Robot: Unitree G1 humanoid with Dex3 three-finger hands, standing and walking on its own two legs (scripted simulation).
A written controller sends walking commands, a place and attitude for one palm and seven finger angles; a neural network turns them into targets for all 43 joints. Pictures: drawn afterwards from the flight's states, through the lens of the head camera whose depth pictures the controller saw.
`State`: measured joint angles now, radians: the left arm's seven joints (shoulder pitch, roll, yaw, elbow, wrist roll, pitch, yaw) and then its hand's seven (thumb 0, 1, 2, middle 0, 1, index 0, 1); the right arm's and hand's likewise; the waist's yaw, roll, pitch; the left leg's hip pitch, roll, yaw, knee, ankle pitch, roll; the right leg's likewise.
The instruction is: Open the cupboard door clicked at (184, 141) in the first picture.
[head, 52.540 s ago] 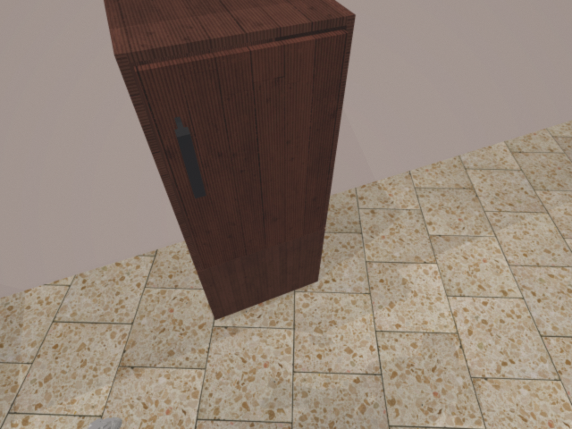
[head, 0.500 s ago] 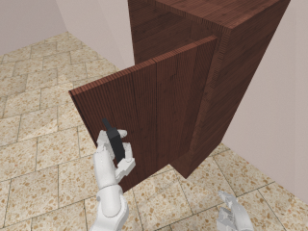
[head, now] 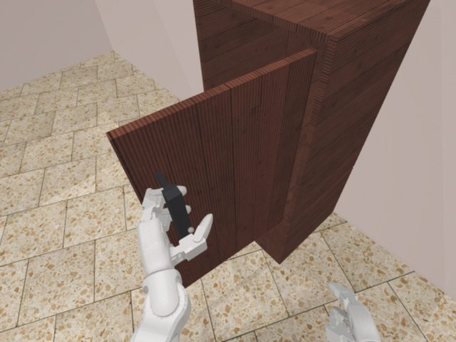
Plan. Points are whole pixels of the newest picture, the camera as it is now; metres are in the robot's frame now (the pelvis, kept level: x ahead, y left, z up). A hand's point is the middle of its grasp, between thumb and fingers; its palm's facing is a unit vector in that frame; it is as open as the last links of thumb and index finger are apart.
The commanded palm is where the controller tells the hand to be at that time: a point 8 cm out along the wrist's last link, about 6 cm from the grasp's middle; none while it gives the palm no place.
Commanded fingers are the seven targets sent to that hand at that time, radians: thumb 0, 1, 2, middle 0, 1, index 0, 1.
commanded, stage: open thumb and fingers to let go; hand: left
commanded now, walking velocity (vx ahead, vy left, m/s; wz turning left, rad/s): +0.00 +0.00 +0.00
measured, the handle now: (174, 210) +0.32 +0.12 +0.07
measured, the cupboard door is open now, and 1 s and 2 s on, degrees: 83 85 85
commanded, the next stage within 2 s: slide the hand sideways off the handle in 0.50 s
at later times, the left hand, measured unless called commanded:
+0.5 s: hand (193, 231) +0.28 +0.08 +0.08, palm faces +0.28 -0.96 -0.01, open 15.0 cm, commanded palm +0.23 +0.12 +0.07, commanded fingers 0.00 -0.50 0.30 -0.15 -0.30 -0.15 -0.30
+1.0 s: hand (186, 251) +0.25 +0.08 +0.08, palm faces -0.12 -0.99 +0.01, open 16.2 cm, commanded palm +0.21 +0.14 +0.07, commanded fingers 0.00 -0.50 0.30 -0.15 -0.30 -0.15 -0.30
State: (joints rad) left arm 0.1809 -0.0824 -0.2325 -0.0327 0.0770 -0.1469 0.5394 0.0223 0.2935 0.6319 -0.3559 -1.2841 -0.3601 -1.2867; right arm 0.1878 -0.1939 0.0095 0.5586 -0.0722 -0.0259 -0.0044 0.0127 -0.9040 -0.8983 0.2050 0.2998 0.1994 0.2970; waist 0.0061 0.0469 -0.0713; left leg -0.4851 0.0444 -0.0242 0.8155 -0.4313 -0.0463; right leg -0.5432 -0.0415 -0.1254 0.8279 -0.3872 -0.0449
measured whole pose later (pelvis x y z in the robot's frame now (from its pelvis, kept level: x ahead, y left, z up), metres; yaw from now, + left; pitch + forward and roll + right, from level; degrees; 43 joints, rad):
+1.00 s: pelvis -0.01 +0.04 -0.01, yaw -2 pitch +6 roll +0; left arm 0.22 0.02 -0.23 -0.10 -0.03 -0.16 0.08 -0.01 -0.50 0.29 -0.15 -0.34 -0.17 -0.32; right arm 0.25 -0.21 0.04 0.48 -0.01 -0.10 -0.01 0.01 -0.90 -0.90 0.21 0.30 0.20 0.30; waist 0.01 0.03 -0.05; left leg -0.52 0.01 0.03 0.86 -0.44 0.00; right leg -0.59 -0.07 -0.06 0.86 -0.37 0.00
